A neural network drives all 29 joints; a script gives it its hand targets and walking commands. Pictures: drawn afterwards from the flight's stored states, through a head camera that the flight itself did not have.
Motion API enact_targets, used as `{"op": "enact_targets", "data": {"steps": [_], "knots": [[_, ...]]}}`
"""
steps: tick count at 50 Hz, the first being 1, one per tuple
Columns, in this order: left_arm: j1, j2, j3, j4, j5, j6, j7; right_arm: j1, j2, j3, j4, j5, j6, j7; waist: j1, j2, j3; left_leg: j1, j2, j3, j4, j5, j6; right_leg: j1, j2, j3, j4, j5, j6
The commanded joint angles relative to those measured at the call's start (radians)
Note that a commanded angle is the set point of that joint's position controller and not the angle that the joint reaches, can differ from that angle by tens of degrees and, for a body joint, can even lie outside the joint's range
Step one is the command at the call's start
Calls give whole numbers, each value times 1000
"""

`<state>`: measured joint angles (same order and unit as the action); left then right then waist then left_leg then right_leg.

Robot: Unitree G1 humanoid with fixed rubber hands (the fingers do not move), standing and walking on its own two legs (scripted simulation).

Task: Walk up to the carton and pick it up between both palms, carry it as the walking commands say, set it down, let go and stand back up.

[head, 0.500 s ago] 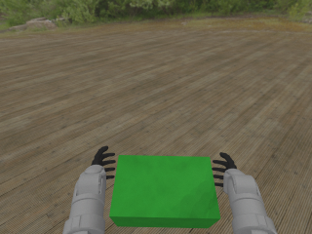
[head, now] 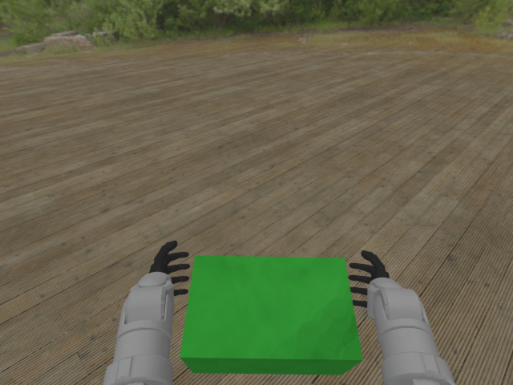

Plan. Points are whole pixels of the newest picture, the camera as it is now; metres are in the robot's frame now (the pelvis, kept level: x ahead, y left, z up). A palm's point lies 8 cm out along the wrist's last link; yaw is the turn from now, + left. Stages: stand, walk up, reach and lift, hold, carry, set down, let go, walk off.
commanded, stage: hold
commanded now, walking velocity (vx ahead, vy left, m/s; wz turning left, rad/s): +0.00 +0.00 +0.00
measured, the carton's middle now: (268, 315) +0.32 -0.01 -0.05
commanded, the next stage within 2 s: carry in 0.18 s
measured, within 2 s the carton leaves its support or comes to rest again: neither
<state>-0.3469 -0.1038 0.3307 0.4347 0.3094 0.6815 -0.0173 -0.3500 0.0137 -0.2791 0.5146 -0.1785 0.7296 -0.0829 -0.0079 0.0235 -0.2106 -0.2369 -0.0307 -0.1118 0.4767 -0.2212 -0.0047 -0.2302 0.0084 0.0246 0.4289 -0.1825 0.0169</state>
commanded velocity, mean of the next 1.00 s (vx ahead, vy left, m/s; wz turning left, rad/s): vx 0.00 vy -0.17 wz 0.00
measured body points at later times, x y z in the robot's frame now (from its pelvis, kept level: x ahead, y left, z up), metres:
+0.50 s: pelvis +0.01 -0.04 +0.00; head -0.05 -0.04 +0.44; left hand +0.33 +0.13 +0.10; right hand +0.31 -0.23 +0.08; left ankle +0.02 +0.12 -0.74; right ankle +0.03 -0.13 -0.74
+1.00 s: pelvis +0.04 -0.08 -0.01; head +0.01 -0.08 +0.44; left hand +0.33 +0.08 +0.11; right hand +0.29 -0.27 +0.10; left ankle +0.02 +0.06 -0.73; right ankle +0.03 -0.13 -0.74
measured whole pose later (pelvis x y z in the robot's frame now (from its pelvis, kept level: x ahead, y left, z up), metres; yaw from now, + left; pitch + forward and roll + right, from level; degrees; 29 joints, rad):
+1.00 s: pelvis +0.04 -0.08 -0.01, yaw -5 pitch +3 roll +1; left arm -0.26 -0.15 0.30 -0.37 0.13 1.23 0.14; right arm -0.21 0.14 -0.13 -0.38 -0.18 1.31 -0.19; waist -0.01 -0.02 -0.13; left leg -0.29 0.07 0.10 0.60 -0.41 -0.06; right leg -0.30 0.12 0.02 0.51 -0.25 -0.10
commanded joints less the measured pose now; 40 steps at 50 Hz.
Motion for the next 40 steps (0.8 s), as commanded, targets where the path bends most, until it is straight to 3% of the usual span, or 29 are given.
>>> {"op": "enact_targets", "data": {"steps": [1,3,5,6,8,9,10,12,13,14,15,17,20,21,22,23,24,25,28,29,30,32,33,34,35,36,37,38,40], "knots": [[-534,-906,-451,14,-264,-15,-399,-652,1007,436,-117,183,-51,499,51,-33,-79,82,-56,88,-199,69,2,221,69,0,-122,55,-4],[-526,-943,-449,72,-255,-15,-396,-682,996,439,-115,181,-61,503,50,13,-110,78,-39,65,-218,38,7,244,80,-12,-103,56,-12],[-527,-935,-487,1,-272,-23,-393,-653,1034,482,-140,191,-60,498,48,-23,-113,114,-62,81,-191,106,5,233,71,8,-120,93,-11],[-524,-945,-472,10,-267,-22,-395,-652,1019,459,-139,188,-57,496,43,1,-132,93,-48,68,-200,92,6,263,74,5,-106,101,-10],[-512,-933,-466,27,-269,-15,-396,-622,1011,460,-122,180,-49,498,44,-67,-105,108,-55,74,-197,112,5,224,73,-2,-123,88,-5],[-492,-966,-564,-20,-331,-15,-371,-604,999,512,-141,183,-69,473,-3,-27,-112,97,165,-17,-4,231,5,35,-144,77,41,246,-36],[-555,-959,-588,-56,-343,-15,-362,-623,1018,533,-139,196,-64,473,0,-58,-83,12,178,-35,-11,90,7,-13,-122,77,56,134,-36],[-550,-965,-599,-98,-349,10,-350,-655,1010,562,-201,212,-49,459,3,-21,-38,-38,224,-88,-89,-177,22,-102,-98,60,71,-78,-31],[-560,-993,-653,-126,-379,22,-344,-701,1007,598,-277,236,-52,448,1,56,-1,-53,247,-120,-134,-257,21,-154,-75,57,82,-129,-24],[-596,-979,-675,-165,-397,49,-336,-670,1000,588,-278,227,-24,438,-1,46,1,-47,266,-133,-148,-346,28,-188,-67,53,72,-169,-22],[-667,-1007,-733,-246,-444,62,-328,-716,1031,609,-346,259,-18,424,-3,108,-21,-84,277,-168,-187,-400,39,-147,-57,45,109,-171,-20],[-637,-1019,-766,-289,-471,120,-317,-733,1037,657,-438,291,32,400,2,119,5,-184,325,-210,-228,-507,51,-124,-42,20,183,-202,-2],[-588,-1025,-800,-375,-527,211,-287,-630,1059,686,-533,307,116,351,16,56,-2,-198,282,-128,-163,-423,32,-79,-61,24,12,-175,-16],[-580,-1012,-795,-416,-530,244,-280,-571,1074,668,-533,301,151,337,13,69,-48,-161,267,-108,-110,-300,36,-34,-67,23,-34,-114,-29],[-507,-985,-752,-372,-504,266,-266,-574,1059,689,-543,307,181,322,11,-77,-41,-176,214,-3,25,-213,-3,-46,-119,87,-65,-6,-37],[-508,-983,-766,-408,-520,293,-255,-539,1064,701,-572,315,203,306,-1,-107,-94,-144,161,83,126,-94,-21,-25,-166,127,-69,148,-54],[-495,-990,-797,-501,-542,322,-240,-537,1085,743,-670,350,231,292,-3,-159,-97,-140,110,170,178,-104,-41,-27,-187,123,-64,240,-63],[-508,-985,-813,-549,-548,357,-222,-498,1083,730,-662,353,267,277,-5,-119,-100,-137,114,160,121,-113,-35,7,-196,136,-42,336,-89],[-379,-973,-818,-632,-557,450,-165,-470,1099,790,-787,426,370,238,-5,-124,-147,-68,182,124,28,30,0,50,-144,65,73,492,-86],[-346,-951,-816,-676,-548,473,-150,-470,1090,821,-843,453,394,233,-2,-98,-139,-30,205,110,28,61,-9,-30,-135,79,85,484,-77],[-271,-939,-789,-649,-524,504,-132,-471,1044,804,-885,451,417,219,-2,-35,-167,32,244,76,19,181,6,-66,-100,28,142,427,-72],[-290,-917,-807,-750,-545,540,-111,-367,1025,784,-881,442,464,203,-2,91,-152,83,341,-23,33,352,34,-167,-58,4,196,286,-39],[-325,-939,-831,-783,-572,557,-113,-390,1046,796,-933,455,473,195,-6,124,-153,126,352,-31,50,464,57,-194,-42,-19,147,173,-27],[-355,-939,-835,-793,-584,568,-111,-366,1044,794,-928,442,487,181,-7,126,-139,120,367,-44,33,446,67,-194,-32,-20,153,99,-32],[-322,-943,-825,-781,-585,579,-108,-351,1023,795,-956,433,500,172,-4,91,-160,121,339,1,83,458,52,-168,-55,-6,95,194,-25],[-260,-940,-819,-742,-574,600,-102,-342,1013,808,-981,441,514,166,-3,119,-123,69,308,51,94,392,28,-124,-59,-2,73,251,-35],[-306,-909,-816,-794,-585,600,-107,-303,1008,792,-951,427,522,162,-6,18,-167,18,269,77,157,234,0,-37,-109,74,67,464,-36],[-298,-921,-830,-818,-602,605,-110,-307,1014,797,-991,431,525,156,-2,-32,-183,-28,233,121,187,127,-28,18,-138,105,74,647,-41],[-316,-954,-833,-841,-629,616,-117,-345,1042,812,-1066,441,528,140,7,-204,-176,-204,135,239,189,-200,-79,195,-198,157,46,862,-100]]}}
